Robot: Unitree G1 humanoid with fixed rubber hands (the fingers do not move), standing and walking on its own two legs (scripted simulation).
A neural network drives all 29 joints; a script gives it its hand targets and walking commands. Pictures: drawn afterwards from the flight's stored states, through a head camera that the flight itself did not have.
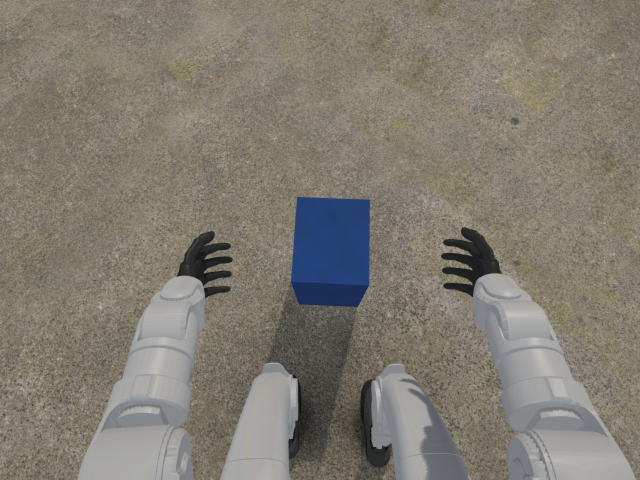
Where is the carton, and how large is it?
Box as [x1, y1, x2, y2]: [291, 197, 369, 306]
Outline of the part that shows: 297,197 291,282 298,302 304,304 357,306 368,286 369,200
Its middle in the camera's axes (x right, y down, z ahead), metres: +0.03 +0.04 +1.00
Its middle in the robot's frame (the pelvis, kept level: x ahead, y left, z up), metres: +0.52 -0.01 -0.54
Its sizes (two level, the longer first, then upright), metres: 0.202 0.169 0.289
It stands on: the floor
